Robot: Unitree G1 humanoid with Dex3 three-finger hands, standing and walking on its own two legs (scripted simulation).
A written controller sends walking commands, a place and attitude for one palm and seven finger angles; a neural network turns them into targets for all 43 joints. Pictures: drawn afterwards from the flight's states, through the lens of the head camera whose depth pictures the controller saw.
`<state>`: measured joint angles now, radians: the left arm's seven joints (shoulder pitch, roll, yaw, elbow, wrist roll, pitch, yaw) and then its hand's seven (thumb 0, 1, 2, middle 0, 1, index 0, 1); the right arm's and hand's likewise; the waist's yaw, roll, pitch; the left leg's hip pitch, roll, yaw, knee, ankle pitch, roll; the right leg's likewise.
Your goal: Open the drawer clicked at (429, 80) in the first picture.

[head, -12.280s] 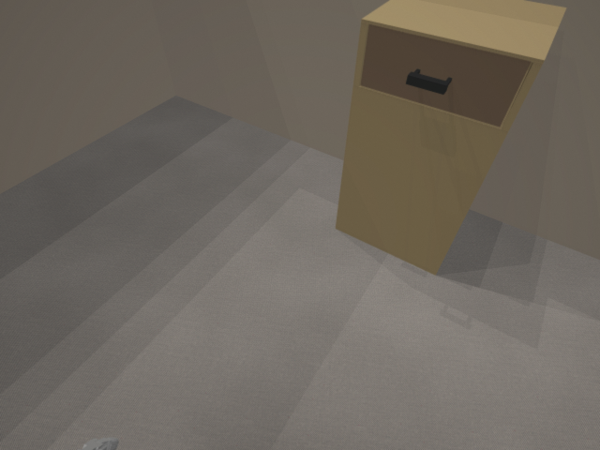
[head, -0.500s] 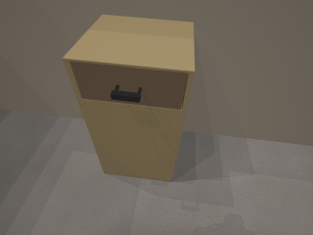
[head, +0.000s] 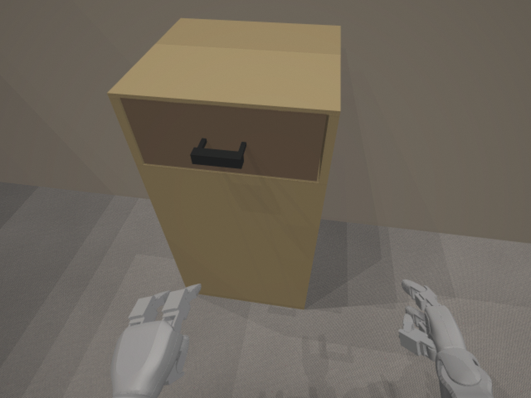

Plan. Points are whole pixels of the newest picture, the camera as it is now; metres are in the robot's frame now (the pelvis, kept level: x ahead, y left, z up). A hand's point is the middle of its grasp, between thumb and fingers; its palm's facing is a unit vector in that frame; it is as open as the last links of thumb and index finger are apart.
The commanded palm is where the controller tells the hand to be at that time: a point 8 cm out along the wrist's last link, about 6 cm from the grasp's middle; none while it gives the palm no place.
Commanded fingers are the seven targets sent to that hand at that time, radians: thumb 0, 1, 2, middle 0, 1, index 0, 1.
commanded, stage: raise the hand with hooked fingers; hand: left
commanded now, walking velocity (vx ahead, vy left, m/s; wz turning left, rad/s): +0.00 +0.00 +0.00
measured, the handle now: (220, 151) +0.57 +0.17 +0.05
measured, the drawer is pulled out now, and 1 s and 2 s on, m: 0.00 0.00 0.00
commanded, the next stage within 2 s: move the hooked fingers above the handle in 1.46 s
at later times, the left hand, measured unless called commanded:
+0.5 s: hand (132, 285) +0.25 +0.23 +0.06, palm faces +0.04 -0.10 -0.99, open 11.6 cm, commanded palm +0.22 +0.23 +0.12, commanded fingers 0.00 -0.22 0.42 -0.28 -1.02 -0.28 -1.02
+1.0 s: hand (96, 213) +0.30 +0.27 +0.15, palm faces +0.08 -0.04 -1.00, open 13.7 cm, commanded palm +0.28 +0.27 +0.21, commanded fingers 0.00 -0.50 0.30 -0.30 -1.20 -0.30 -1.20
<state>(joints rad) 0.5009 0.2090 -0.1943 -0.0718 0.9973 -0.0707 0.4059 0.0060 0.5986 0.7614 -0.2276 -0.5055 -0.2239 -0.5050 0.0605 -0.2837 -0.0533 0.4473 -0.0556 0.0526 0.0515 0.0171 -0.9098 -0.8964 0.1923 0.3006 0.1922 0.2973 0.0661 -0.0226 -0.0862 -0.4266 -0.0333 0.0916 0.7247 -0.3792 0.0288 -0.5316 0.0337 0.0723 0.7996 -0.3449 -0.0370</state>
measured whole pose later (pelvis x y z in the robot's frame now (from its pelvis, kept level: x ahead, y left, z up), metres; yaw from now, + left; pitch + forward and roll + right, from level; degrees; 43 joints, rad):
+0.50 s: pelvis +0.04 +0.00 +0.01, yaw +2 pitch +6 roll +1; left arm 0.37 0.41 -0.07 -0.20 1.00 -0.01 0.28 0.00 0.00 0.51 -0.29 -0.88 -0.28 -0.88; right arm 0.17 -0.23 0.03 0.57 -0.04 0.14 0.05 0.01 -0.90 -0.90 0.20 0.30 0.20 0.30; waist 0.07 0.05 -0.06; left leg -0.36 -0.02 0.05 0.65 -0.39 0.02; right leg -0.44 0.04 0.03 0.70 -0.35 -0.04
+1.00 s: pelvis +0.02 +0.01 +0.03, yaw +4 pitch +0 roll +0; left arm -0.08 0.53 -0.05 -0.04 0.90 -0.02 -0.02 -0.01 -0.47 0.31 -0.32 -1.19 -0.32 -1.19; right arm 0.07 -0.22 0.02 0.59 0.01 0.17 0.01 0.01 -0.90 -0.90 0.20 0.30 0.20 0.30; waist 0.09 0.08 0.00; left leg -0.17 -0.05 0.00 0.45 -0.26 0.04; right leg -0.23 0.01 0.00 0.47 -0.24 -0.02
